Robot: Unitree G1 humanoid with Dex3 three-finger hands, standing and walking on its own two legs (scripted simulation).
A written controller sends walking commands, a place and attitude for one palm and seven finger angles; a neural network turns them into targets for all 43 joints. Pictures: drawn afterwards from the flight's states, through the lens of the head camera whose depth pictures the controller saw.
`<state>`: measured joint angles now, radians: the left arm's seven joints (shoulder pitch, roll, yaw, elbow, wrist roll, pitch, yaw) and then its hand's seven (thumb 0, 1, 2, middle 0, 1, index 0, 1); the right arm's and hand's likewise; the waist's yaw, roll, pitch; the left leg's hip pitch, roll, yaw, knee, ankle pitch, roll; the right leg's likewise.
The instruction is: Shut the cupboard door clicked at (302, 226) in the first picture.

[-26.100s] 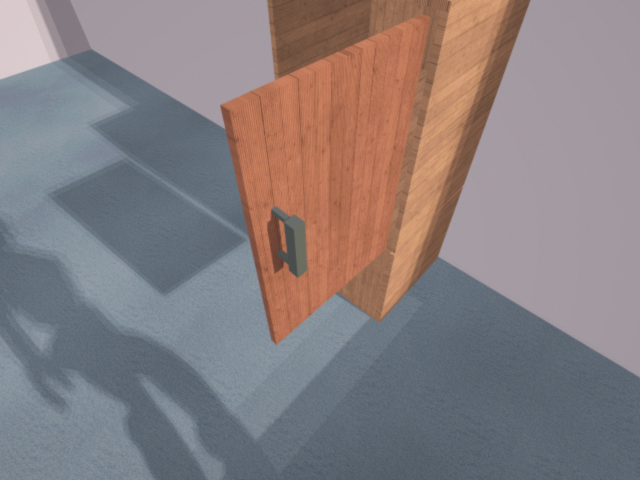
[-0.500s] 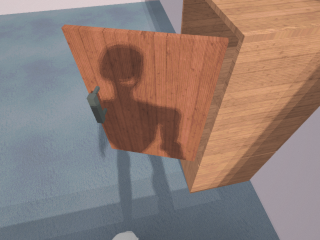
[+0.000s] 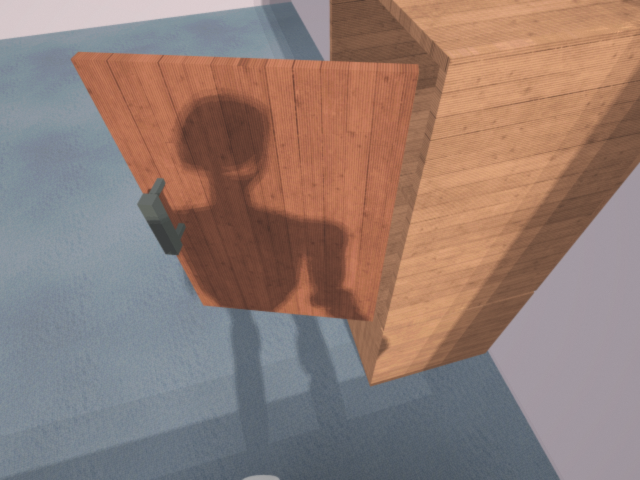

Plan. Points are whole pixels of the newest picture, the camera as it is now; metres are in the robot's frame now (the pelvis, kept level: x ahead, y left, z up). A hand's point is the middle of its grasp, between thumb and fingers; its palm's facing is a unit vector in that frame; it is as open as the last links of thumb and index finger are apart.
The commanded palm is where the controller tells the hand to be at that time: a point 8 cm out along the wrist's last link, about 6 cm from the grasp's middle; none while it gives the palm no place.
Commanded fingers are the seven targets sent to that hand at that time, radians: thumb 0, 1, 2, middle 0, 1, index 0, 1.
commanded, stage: come to a stop and stand still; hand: left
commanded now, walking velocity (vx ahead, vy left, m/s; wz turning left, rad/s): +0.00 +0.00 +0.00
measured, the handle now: (166, 217) +0.48 +0.27 +0.01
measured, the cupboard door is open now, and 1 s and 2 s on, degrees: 68 68 68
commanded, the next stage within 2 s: look again from close up in 0.26 s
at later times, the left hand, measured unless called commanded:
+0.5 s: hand out of the picture +0.00 +0.19 -0.16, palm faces +0.00 -0.98 -0.22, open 7.4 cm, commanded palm none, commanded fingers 0.00 0.90 0.90 -0.20 -0.30 -0.20 -0.30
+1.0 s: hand out of the picture +0.05 +0.20 -0.15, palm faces +0.11 -0.97 -0.20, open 7.3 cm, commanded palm +0.10 +0.23 -0.06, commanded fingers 0.00 0.90 0.90 -0.25 -0.36 -0.25 -0.36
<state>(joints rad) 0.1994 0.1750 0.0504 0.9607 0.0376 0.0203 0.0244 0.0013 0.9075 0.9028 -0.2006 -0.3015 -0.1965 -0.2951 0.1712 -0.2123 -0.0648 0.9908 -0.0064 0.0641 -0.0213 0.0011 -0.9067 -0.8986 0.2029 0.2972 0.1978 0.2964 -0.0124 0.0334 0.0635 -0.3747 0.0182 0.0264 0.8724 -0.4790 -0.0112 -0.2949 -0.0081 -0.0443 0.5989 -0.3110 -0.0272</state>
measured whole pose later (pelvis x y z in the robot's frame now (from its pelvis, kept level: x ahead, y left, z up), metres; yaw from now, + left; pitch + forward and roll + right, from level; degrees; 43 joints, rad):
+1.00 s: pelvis +0.00 +0.01 +0.01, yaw -1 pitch -1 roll +0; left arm 0.38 0.17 0.04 0.74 -0.05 0.06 0.04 0.02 0.92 0.90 -0.21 -0.30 -0.20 -0.30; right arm 0.30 -0.16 0.03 1.04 0.01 -0.10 -0.06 0.01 -0.91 -0.90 0.21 0.30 0.20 0.30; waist 0.00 -0.02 0.05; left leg -0.16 -0.01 0.06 0.49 -0.31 0.02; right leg -0.23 -0.02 -0.03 0.53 -0.27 0.00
